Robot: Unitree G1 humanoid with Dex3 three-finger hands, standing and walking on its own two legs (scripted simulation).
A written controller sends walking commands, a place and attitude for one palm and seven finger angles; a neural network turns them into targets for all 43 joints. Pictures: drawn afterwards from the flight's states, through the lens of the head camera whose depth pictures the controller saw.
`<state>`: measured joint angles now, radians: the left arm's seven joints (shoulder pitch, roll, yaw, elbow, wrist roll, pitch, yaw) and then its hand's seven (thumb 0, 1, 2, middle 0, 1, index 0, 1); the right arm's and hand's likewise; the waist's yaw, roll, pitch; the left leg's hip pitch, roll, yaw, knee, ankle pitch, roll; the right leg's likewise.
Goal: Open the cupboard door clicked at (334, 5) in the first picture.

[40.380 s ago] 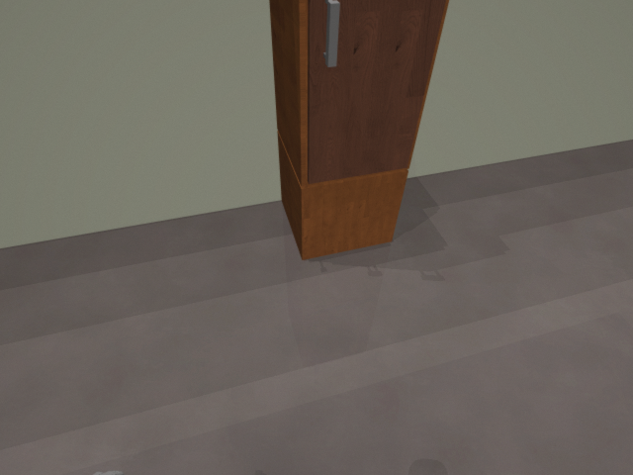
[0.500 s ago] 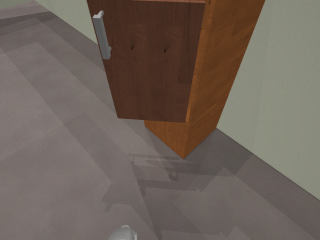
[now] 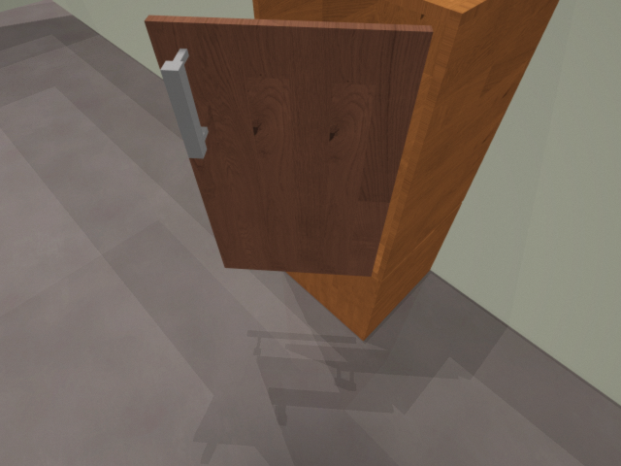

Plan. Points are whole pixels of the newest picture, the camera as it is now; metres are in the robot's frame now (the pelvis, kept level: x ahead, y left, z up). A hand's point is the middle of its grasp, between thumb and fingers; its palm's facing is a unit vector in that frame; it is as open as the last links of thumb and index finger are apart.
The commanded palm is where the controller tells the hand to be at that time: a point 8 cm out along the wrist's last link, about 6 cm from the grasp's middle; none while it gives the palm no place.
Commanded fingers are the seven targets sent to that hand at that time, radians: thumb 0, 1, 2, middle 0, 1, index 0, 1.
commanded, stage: come to a stop and stand still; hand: left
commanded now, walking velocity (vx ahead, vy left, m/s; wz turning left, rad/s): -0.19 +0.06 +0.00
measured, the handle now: (190, 105) +0.55 +0.22 +0.15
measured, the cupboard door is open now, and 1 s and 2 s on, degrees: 41 41 41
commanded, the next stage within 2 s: look again from close up in 1.12 s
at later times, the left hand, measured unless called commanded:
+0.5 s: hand out of the picture +0.05 +0.21 -0.17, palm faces +0.08 -0.98 -0.20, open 7.4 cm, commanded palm none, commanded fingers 0.00 0.90 0.90 -0.20 -0.30 -0.20 -0.30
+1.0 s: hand out of the picture -0.04 +0.13 -0.17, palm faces +0.06 -0.99 -0.15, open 7.3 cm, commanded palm none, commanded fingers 0.00 0.90 0.90 -0.20 -0.30 -0.20 -0.30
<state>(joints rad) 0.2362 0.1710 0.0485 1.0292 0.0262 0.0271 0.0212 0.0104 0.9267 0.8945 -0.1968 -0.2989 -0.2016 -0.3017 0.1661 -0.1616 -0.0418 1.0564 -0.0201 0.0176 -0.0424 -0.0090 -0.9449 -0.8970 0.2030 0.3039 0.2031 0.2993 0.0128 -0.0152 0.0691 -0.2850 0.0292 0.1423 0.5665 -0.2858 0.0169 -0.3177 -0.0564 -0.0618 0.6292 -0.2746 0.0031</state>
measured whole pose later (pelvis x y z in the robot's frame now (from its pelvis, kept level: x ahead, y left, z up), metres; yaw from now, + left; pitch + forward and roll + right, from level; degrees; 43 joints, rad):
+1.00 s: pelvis -0.02 -0.02 +0.01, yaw +1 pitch -1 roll +0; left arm 0.30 0.11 0.00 1.15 0.00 0.00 0.03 0.01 0.91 0.89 -0.20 -0.30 -0.20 -0.30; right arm 0.29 -0.13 -0.02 1.19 -0.02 0.02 -0.04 0.00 -0.91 -0.90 0.20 0.30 0.20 0.30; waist -0.01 -0.01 0.04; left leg -0.18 0.05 0.04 0.43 -0.22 -0.04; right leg -0.07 0.01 -0.05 0.41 -0.32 -0.03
